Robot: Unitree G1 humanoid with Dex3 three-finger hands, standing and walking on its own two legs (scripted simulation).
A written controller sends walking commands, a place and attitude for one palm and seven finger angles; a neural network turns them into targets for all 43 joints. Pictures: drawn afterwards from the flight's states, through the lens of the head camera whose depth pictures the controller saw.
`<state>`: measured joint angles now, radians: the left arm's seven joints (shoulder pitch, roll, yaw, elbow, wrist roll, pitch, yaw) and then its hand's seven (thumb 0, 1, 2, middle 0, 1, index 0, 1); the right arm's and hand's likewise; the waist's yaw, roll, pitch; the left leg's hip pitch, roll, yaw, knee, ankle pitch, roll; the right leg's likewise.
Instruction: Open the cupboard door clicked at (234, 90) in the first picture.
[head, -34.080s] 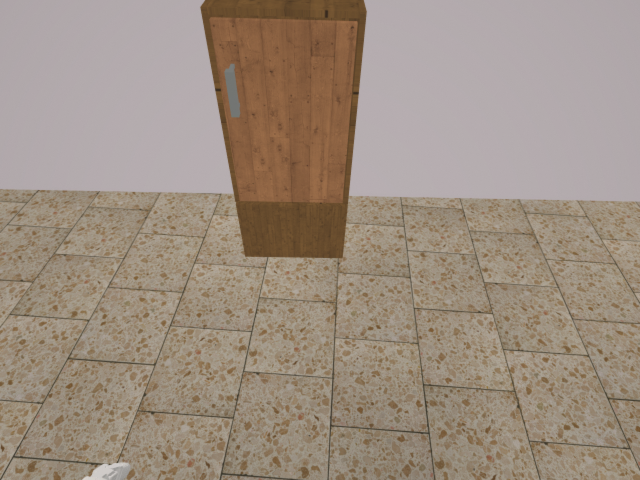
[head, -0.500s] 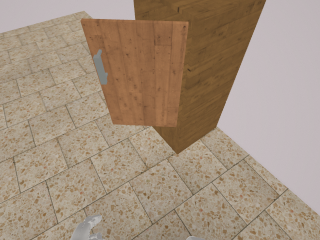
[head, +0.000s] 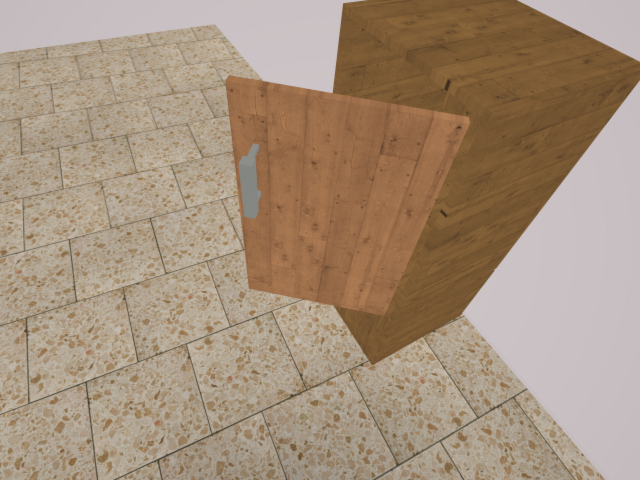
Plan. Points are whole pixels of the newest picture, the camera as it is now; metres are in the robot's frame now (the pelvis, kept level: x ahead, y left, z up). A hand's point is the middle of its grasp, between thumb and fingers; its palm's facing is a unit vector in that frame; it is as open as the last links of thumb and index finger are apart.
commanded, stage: come to a stop and stand still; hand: left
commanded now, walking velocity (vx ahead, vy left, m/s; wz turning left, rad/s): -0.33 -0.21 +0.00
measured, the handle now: (252, 181) +0.58 +0.18 -0.01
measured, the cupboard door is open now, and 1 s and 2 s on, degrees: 50 50 50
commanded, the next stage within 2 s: look again from close up in 1.00 s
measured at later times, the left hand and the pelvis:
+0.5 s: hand out of the picture +0.07 +0.11 -0.16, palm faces -0.03 -0.97 -0.26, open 7.4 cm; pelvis +0.00 -0.08 +0.00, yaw -1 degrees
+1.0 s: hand out of the picture +0.00 +0.07 -0.17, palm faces +0.02 -0.98 -0.18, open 7.3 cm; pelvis -0.01 -0.10 +0.01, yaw -1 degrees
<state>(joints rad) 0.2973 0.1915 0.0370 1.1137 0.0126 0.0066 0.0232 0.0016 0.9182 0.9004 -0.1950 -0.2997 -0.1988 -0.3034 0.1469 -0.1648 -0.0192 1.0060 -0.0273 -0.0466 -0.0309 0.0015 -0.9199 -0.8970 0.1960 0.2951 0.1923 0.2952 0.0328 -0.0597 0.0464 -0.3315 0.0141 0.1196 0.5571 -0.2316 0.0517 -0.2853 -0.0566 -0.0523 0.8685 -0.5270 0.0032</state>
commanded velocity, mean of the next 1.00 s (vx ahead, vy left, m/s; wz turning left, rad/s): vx -0.04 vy -0.02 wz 0.00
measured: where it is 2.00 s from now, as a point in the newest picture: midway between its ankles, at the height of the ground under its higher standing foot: outside the picture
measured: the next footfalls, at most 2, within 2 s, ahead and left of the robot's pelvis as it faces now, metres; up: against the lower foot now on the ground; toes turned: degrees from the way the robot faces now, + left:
right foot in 0.38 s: +0.00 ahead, -0.18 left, +0.00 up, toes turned -5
left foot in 0.64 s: +0.02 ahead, +0.03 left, +0.00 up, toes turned -2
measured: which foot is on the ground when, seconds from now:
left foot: down 0.00-0.38, up 0.40-0.62, down 0.64-1.00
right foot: up 0.00-0.36, down 0.38-1.00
